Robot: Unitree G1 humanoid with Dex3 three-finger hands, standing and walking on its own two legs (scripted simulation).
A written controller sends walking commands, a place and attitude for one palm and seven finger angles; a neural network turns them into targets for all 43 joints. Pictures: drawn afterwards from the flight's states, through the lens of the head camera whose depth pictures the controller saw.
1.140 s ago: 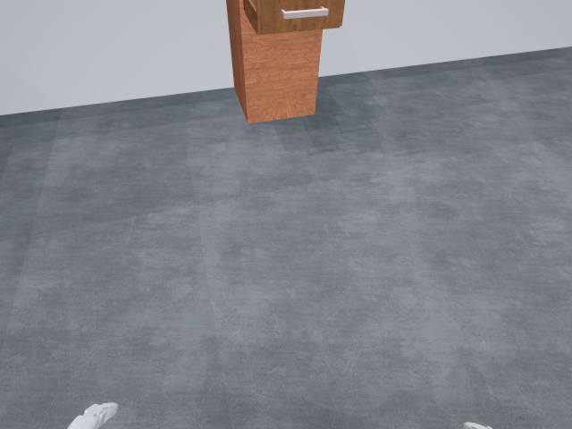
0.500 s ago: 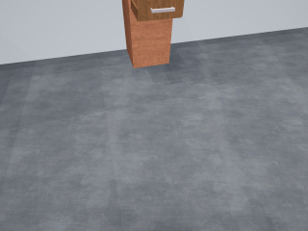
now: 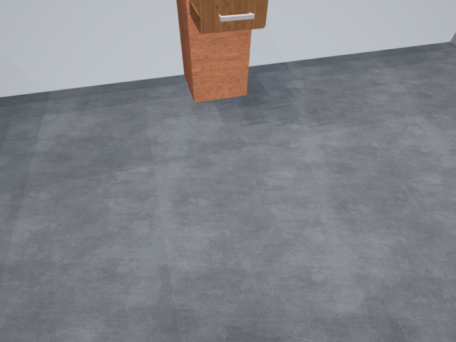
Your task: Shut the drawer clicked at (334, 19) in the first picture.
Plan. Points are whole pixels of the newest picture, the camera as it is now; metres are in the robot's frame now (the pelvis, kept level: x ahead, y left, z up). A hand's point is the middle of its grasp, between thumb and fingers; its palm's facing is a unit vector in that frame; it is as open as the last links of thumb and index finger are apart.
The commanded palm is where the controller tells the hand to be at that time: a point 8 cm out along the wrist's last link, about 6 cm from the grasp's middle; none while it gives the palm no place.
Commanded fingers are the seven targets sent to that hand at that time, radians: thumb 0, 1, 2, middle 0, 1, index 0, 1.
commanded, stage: look at it before walking up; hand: left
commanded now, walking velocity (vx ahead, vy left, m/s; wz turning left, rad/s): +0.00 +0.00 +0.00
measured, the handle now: (236, 16) +1.69 +0.04 -0.06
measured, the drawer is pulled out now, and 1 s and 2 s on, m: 0.28 0.28 0.28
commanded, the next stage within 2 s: walk to a spot facing it in 0.50 s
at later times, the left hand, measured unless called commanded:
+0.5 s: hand out of the picture +0.08 +0.25 -0.16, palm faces -0.03 -0.94 -0.33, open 7.4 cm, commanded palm none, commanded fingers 0.00 0.90 0.90 -0.20 -0.30 -0.20 -0.30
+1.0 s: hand out of the picture +0.08 +0.17 -0.19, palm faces -0.13 -0.97 -0.20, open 7.4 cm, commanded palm none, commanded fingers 0.00 0.90 0.90 -0.20 -0.30 -0.20 -0.30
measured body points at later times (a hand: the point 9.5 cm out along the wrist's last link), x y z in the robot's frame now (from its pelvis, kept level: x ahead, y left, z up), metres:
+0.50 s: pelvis +0.00 +0.00 +0.00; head +0.01 +0.00 +0.45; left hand +0.08 +0.30 -0.13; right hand +0.09 -0.29 -0.13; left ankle +0.00 +0.13 -0.75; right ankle +0.01 -0.12 -0.75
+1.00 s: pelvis +0.07 -0.02 -0.02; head +0.08 -0.04 +0.43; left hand +0.09 +0.22 -0.17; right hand +0.01 -0.27 -0.18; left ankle +0.00 +0.12 -0.74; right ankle +0.06 -0.11 -0.75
